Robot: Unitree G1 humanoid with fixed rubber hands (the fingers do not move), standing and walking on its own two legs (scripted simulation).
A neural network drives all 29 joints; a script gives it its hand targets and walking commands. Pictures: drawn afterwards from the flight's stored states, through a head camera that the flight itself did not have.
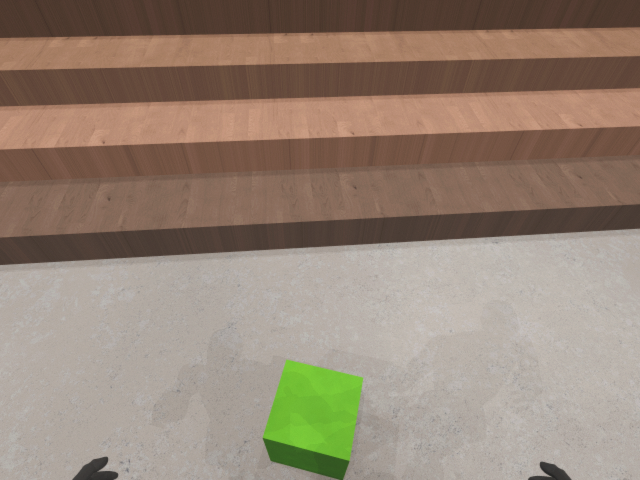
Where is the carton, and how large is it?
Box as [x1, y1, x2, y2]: [263, 359, 362, 479]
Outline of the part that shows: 286,359 263,435 263,440 269,457 271,460 342,479 350,455 362,377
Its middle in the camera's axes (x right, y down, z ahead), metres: -0.01 +0.49 +1.07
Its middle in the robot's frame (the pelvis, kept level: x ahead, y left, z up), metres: +0.37 +0.01 -0.66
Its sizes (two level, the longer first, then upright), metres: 0.210 0.200 0.250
